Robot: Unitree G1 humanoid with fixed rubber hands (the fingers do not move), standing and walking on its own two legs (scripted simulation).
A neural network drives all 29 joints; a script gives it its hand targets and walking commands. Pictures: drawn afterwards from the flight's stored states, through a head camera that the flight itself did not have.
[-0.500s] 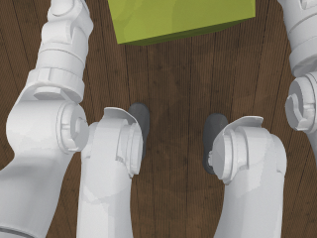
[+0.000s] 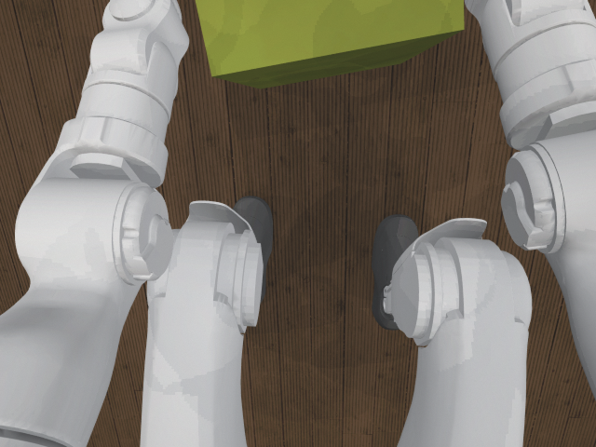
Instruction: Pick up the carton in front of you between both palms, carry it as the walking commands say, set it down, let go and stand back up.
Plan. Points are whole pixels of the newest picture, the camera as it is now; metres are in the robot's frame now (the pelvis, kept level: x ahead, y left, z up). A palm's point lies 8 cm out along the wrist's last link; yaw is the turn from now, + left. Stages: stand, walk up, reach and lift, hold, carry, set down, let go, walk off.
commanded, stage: reach and lift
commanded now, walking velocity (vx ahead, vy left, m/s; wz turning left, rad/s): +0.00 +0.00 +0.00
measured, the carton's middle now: out of the picture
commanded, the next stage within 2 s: none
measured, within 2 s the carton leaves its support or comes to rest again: leaves its support in 0.26 s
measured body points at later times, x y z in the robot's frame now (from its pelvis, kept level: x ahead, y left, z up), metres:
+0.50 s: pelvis +0.01 +0.00 +0.01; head +0.33 -0.02 +0.33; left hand +0.54 +0.18 -0.09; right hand +0.57 -0.12 -0.09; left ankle +0.13 +0.14 -0.34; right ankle +0.11 -0.12 -0.34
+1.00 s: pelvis +0.01 +0.01 +0.14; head +0.26 +0.00 +0.51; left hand +0.50 +0.17 +0.08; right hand +0.52 -0.13 +0.07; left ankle +0.13 +0.14 -0.34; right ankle +0.11 -0.12 -0.34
